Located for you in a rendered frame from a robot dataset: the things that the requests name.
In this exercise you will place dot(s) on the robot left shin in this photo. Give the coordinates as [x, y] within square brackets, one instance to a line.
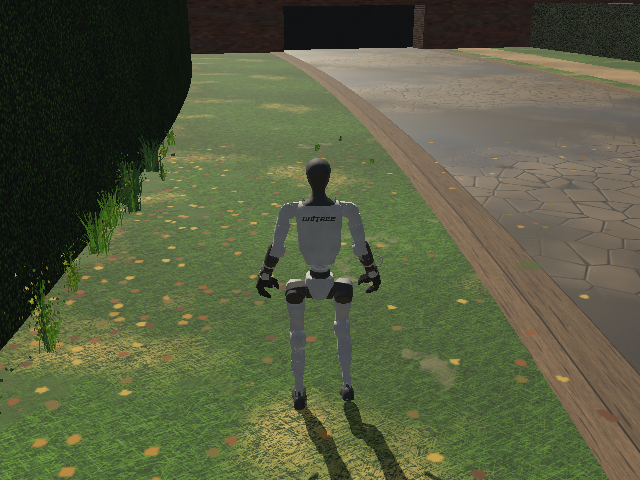
[297, 364]

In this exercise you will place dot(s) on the robot right foot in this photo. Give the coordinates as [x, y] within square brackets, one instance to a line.
[347, 393]

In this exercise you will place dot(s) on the left robot forearm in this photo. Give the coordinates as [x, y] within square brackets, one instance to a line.
[269, 265]

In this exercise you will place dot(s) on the left robot hand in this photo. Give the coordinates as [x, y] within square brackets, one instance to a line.
[266, 283]

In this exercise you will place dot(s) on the right robot forearm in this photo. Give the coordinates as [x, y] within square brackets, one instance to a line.
[369, 263]

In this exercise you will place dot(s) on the right robot hand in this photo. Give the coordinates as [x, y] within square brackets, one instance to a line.
[366, 279]

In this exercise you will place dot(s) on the right robot upper arm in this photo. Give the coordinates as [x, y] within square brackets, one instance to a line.
[351, 211]

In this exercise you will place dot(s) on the left robot upper arm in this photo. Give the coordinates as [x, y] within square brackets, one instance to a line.
[287, 211]

